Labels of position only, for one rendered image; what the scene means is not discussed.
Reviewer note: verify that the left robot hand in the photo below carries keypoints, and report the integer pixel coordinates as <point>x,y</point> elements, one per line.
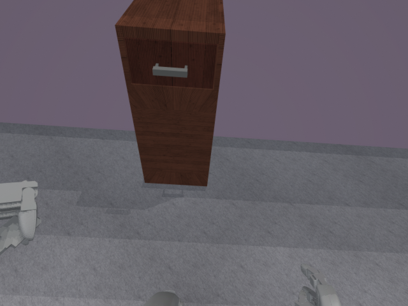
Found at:
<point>17,204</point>

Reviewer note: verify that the drawer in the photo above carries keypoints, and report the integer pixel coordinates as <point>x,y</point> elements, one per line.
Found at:
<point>199,58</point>

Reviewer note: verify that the left robot thigh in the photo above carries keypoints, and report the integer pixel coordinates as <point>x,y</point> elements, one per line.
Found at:
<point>164,299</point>

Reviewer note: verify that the handle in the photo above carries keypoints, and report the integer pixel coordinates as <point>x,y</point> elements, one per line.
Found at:
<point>169,72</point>

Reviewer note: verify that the right robot hand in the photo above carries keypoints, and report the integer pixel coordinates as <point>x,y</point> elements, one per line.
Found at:
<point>325,294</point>

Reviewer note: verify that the cabinet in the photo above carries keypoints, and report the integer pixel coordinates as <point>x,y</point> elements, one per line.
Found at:
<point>174,126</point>

